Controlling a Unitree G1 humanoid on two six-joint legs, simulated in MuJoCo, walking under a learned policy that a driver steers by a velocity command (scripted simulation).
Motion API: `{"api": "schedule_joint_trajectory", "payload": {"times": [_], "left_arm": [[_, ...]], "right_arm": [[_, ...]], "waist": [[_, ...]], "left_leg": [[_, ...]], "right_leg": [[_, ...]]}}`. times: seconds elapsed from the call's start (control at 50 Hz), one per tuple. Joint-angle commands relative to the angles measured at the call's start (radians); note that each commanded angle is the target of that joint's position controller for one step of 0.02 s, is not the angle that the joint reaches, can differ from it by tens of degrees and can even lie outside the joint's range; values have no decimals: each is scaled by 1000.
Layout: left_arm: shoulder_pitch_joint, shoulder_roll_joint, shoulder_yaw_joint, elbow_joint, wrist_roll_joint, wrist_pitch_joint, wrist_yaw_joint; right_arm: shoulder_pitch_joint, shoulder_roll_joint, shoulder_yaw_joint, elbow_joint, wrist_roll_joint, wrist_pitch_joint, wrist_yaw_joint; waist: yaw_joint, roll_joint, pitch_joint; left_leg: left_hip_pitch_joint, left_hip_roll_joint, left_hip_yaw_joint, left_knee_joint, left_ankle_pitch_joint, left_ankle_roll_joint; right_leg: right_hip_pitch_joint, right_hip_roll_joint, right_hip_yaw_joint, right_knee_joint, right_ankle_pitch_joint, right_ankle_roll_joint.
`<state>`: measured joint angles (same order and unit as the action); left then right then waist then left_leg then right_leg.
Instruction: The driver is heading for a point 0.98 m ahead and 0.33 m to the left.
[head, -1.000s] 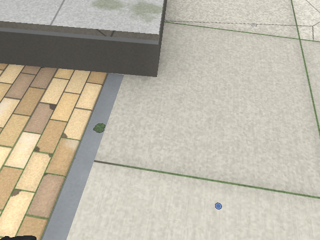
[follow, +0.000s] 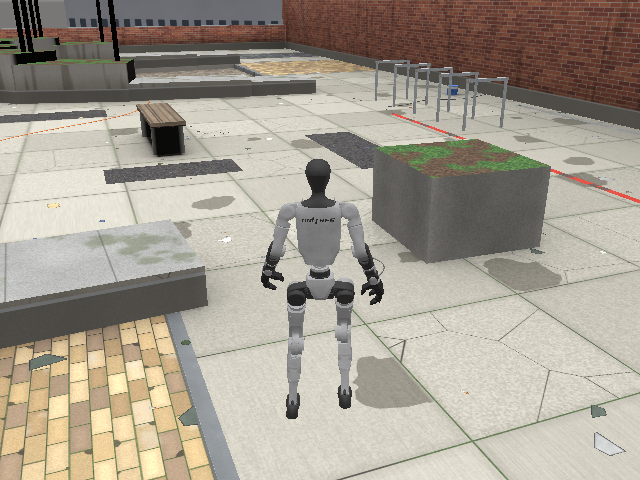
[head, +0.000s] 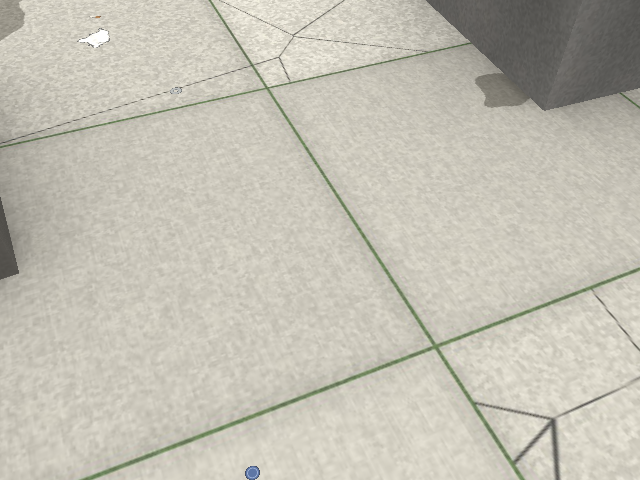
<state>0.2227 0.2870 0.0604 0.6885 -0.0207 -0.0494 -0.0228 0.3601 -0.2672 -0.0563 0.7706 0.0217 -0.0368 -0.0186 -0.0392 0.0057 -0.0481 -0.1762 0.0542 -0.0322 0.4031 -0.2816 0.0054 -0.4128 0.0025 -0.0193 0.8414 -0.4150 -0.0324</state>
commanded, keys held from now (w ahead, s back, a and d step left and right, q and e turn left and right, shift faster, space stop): w+q+shift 0.46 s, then q+shift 0.20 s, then shift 0.14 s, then w+shift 0.20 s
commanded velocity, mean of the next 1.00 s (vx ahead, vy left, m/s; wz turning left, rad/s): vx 0.64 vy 0.00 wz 0.59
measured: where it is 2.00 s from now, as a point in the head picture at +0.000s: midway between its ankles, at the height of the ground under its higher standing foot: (131, 289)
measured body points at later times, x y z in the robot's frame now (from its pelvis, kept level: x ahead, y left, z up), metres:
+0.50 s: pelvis +0.26 +0.01 -0.04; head +0.30 +0.02 +0.41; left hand +0.12 +0.24 -0.17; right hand +0.56 -0.14 -0.11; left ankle +0.41 +0.13 -0.71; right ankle +0.05 -0.14 -0.74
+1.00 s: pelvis +0.58 +0.15 -0.02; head +0.59 +0.19 +0.43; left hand +0.61 +0.47 -0.10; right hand +0.82 -0.03 -0.12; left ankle +0.43 +0.11 -0.75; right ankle +0.77 +0.17 -0.73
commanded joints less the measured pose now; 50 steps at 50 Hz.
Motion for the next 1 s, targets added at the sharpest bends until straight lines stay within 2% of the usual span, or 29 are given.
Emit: {"api": "schedule_joint_trajectory", "payload": {"times": [0.02, 0.04, 0.08, 0.1, 0.12, 0.14, 0.16, 0.18, 0.2, 0.24, 0.32, 0.42, 0.48, 0.52, 0.54, 0.56, 0.58, 0.6, 0.62, 0.64, 0.66, 0.68, 0.72, 0.76, 0.82, 0.9, 0.96, 0.98, 1.0], "left_arm": [[-126, 35, -2, -84, 92, -7, -40], [-93, 31, 3, -75, 86, 6, -44], [82, 55, 13, -19, 67, 5, -19], [258, 107, 30, 19, 65, -10, -3], [400, 250, 51, 22, 88, -24, 16], [296, 293, 62, -2, 93, -21, 29], [199, 218, 42, -13, 80, -23, 30], [145, 156, 23, -19, 69, -29, 27], [108, 131, 13, -22, 66, -32, 27], [126, 111, 4, 1, 59, -44, 34], [207, 83, 0, 62, 59, -63, 23], [244, 82, -3, 125, 61, -70, 36], [247, 143, 5, 143, 57, -57, 51], [201, 212, 26, 128, 55, -24, 63], [167, 212, 28, 109, 46, -22, 55], [188, 121, 10, 104, 53, -30, 33], [226, 58, -16, -30, 30, -76, 43], [82, 165, -2, -64, 8, -120, 44], [27, 162, -4, -102, -15, -130, 50], [30, 152, -2, -86, -2, -125, 59], [49, 164, 9, -74, 14, -108, 62], [91, 172, 18, -58, 21, -83, 56], [83, 135, 14, -68, 43, -56, 53], [24, 69, -2, -90, 50, -51, 55], [-78, 30, -16, -102, 39, -52, 41], [-268, 62, -18, -159, 20, -61, 3], [-363, 99, -8, -198, 20, -81, -10], [-312, 92, -28, -162, 103, -42, -11], [-287, 91, -24, -162, 100, -30, -9]], "right_arm": [[-65, -206, -57, -56, -59, -5, 29], [-64, -205, -64, -51, -59, 6, 41], [-90, -168, -58, -53, -33, 12, 44], [-164, -114, -42, -83, -41, 3, 44], [-258, 13, -5, -168, -33, -12, 39], [-238, -21, -7, -195, -26, -10, 34], [-248, -70, -19, -181, -32, -3, 41], [-202, -93, -25, -149, -40, -2, 57], [-148, -104, -31, -116, -46, 3, 72], [-151, -103, -32, -101, -56, 24, 96], [-265, -74, -18, -133, -48, 39, 110], [-448, -54, 14, -202, -54, 38, 134], [-406, -54, 24, -199, -48, 38, 117], [-109, -112, -2, -123, -53, 24, 94], [98, -163, -30, -55, -60, 10, 74], [88, -212, -53, -26, -59, 13, 45], [-9, -391, -90, -143, 16, 7, 44], [14, -343, -91, -160, 15, 5, 41], [-38, -307, -83, -172, -3, -12, 41], [-110, -265, -75, -179, 5, -24, 46], [-176, -225, -64, -198, 10, -28, 44], [-212, -189, -51, -209, -4, -27, 36], [-230, -162, -44, -196, 5, -24, 19], [-192, -172, -47, -167, -3, -8, -4], [-129, -142, -39, -130, 9, 28, -31], [-56, -138, -31, -95, 0, 17, -21], [34, -168, -39, -62, -14, 1, -15], [89, -187, -41, -56, -75, -7, -7], [88, -182, -39, -44, -73, -15, -2]], "waist": [[1, 161, 76], [19, 172, 87], [116, 69, 71], [222, -43, 19], [285, -339, -51], [212, -249, -11], [156, -128, 80], [116, -100, 86], [82, -119, 72], [77, -127, 102], [87, -81, 168], [96, -56, 243], [39, -85, 165], [-108, -120, -7], [-189, -93, -111], [-120, 34, -107], [-7, 282, -231], [-115, 64, -379], [-58, -44, -232], [16, -162, -91], [65, -175, -25], [101, -138, 12], [113, -79, 51], [85, -31, 14], [17, 28, -66], [-66, 80, 1], [-93, 61, 91], [-111, 77, 93], [-86, 88, 115]], "left_leg": [[-74, 90, -137, -237, -241, 152], [-126, 81, -127, -204, -220, 160], [-354, 56, -128, -59, -257, 143], [-531, -13, -94, 179, -245, 112], [-679, -112, -24, 581, -318, 80], [-781, -91, -110, 739, -195, 97], [-815, -30, -129, 792, -81, 97], [-760, -9, -118, 770, -8, 84], [-698, 10, -89, 760, 26, 63], [-689, 25, -45, 810, 91, 38], [-780, 24, -19, 794, 188, 44], [-681, 20, 151, 513, 231, 103], [-440, -102, 278, 373, 166, 173], [-127, -177, 253, 331, 109, 208], [147, -189, 170, 215, 205, 234], [374, -68, -14, 202, 204, 245], [695, 224, -716, 87, 331, 473], [714, 270, -818, -67, 293, 477], [547, 241, -716, -92, 346, 435], [341, 177, -588, -99, 441, 389], [189, 128, -482, -100, 541, 362], [66, 99, -385, -111, 652, 336], [-123, 12, -229, -96, 846, 274], [-174, -63, -138, -53, 990, 214], [-127, -114, -84, -5, 807, 119], [56, 31, -262, -40, 351, 167], [300, 147, -382, -33, 330, 227], [320, 114, -356, -53, 484, 212], [300, 110, -341, -38, 619, 201]], "right_leg": [[49, 49, -65, -232, 3, 12], [138, 72, -90, -308, 53, 19], [466, 74, -101, -386, 190, 21], [679, -49, 43, -409, 86, 9], [713, -368, 471, -613, -370, -18], [571, -474, 753, -711, -556, -99], [521, -440, 644, -681, -469, -100], [471, -370, 487, -668, -336, -72], [439, -320, 372, -688, -248, -51], [402, -278, 216, -726, -96, -43], [434, -258, 13, -749, 142, -36], [441, -233, -195, -791, 443, -16], [520, -231, -278, -590, 1319, 7], [503, -267, -255, -174, 1573, -3], [376, -255, -234, 115, 1367, 7], [70, -120, -200, 411, 307, 36], [-374, 99, -8, 836, -194, 114], [-422, 47, 196, 844, -125, 90], [-412, 12, 201, 733, -46, 74], [-369, -28, 176, 645, -18, 83], [-312, -60, 166, 574, 0, 97], [-242, -91, 158, 527, 22, 104], [-149, -99, 86, 337, 91, 120], [-111, -43, 19, 195, 208, 130], [-37, 5, -1, -86, 490, 124], [-187, -45, 64, -242, 577, 68], [-438, -54, 91, -272, 383, 17], [-404, -45, 16, -254, 362, -4], [-335, -25, -1, -266, 293, -26]]}}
